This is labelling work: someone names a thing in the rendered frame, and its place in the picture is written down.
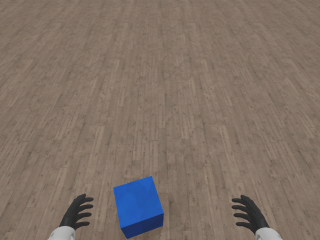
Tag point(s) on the right robot hand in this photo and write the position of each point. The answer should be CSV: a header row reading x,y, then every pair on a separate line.
x,y
254,215

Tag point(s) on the carton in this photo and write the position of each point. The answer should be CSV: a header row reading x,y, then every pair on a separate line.
x,y
138,206

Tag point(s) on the right robot forearm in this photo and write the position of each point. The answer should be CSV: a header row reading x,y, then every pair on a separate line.
x,y
266,233

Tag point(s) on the left robot hand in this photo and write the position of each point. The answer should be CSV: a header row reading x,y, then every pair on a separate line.
x,y
71,216

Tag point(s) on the left robot forearm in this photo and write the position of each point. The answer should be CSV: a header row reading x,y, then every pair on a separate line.
x,y
63,233

